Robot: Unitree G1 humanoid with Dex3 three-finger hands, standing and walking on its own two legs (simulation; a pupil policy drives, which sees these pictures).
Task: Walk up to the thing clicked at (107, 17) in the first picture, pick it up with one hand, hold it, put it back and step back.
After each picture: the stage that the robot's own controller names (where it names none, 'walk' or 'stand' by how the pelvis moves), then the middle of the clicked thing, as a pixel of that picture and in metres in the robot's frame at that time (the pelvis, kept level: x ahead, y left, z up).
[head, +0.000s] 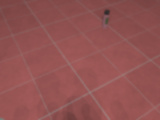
stand; (105, 19) +1.83 -0.41 -0.65
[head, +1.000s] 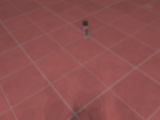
walk; (85, 30) +1.70 -0.02 -0.63
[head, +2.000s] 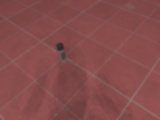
walk; (61, 54) +1.13 +0.21 -0.65
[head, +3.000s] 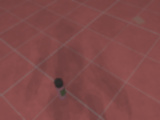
walk; (60, 89) +0.70 +0.20 -0.64
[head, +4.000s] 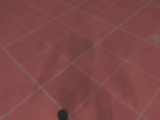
stand; out of the picture +0.46 +0.19 -0.65
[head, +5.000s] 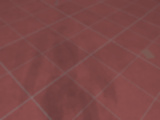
stand; out of the picture +0.40 +0.13 -0.65
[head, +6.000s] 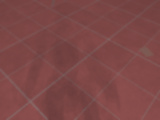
stand; out of the picture +0.38 +0.15 -0.65
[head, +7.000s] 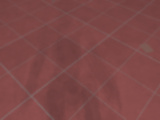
stand; out of the picture +0.41 +0.16 -0.66
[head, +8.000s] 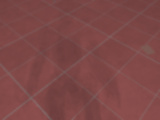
stand; out of the picture +0.38 +0.16 -0.66
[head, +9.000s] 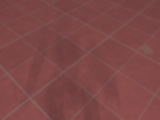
stand; out of the picture +0.38 +0.16 -0.66
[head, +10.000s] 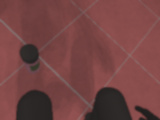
go down; (31, 61) +0.46 +0.17 -0.32
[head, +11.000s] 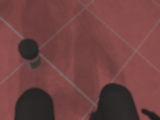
go down; (31, 57) +0.47 +0.18 -0.27
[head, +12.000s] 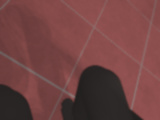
close in; out of the picture +0.46 +0.23 -0.16
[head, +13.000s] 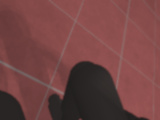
close; out of the picture +0.47 +0.25 -0.16
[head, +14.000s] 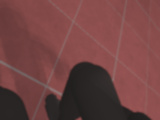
lift; out of the picture +0.43 +0.23 -0.17
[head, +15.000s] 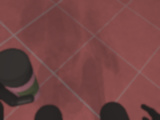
lift; (23, 82) +0.33 +0.17 +0.02
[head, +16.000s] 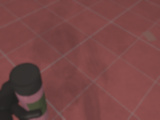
hold; (33, 99) +0.29 +0.15 +0.04
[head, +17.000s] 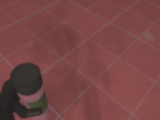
hold; (34, 97) +0.30 +0.15 +0.04
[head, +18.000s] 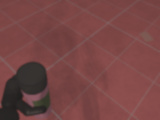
hold; (37, 95) +0.30 +0.14 +0.04
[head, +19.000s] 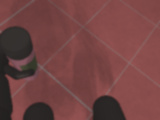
crouch; (24, 59) +0.42 +0.15 -0.03
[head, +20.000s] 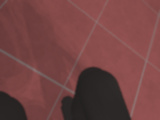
lower; out of the picture +0.46 +0.23 -0.14
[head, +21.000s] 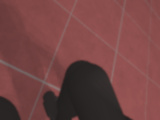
lower; out of the picture +0.46 +0.26 -0.17
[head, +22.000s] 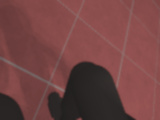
lower; out of the picture +0.45 +0.25 -0.17
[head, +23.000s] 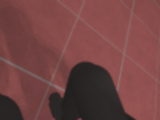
lower; out of the picture +0.45 +0.25 -0.17
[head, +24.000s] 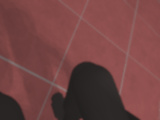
rest; out of the picture +0.44 +0.24 -0.16
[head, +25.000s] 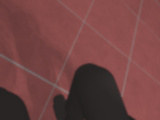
open; out of the picture +0.44 +0.22 -0.18
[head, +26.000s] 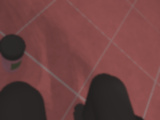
stand; (12, 57) +0.43 +0.19 -0.20
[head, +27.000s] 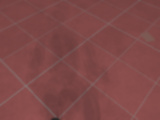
stand; out of the picture +0.37 +0.13 -0.57
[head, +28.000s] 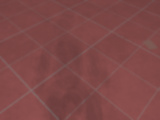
stand; out of the picture +0.39 +0.13 -0.59
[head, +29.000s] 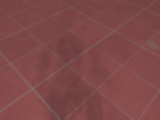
stand; out of the picture +0.38 +0.13 -0.60
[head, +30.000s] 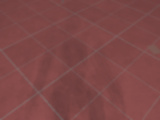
stand; out of the picture +0.40 +0.13 -0.65
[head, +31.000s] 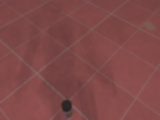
walk; (67, 111) +0.46 +0.09 -0.63
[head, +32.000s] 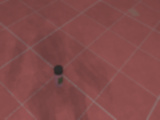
walk; (58, 76) +0.71 +0.10 -0.63
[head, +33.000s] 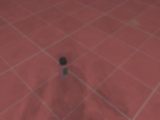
stand; (63, 68) +1.01 +0.18 -0.64
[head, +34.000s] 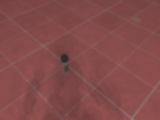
stand; (65, 65) +1.01 +0.13 -0.65
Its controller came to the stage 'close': yes
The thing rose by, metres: 0.70
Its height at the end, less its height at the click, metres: +0.00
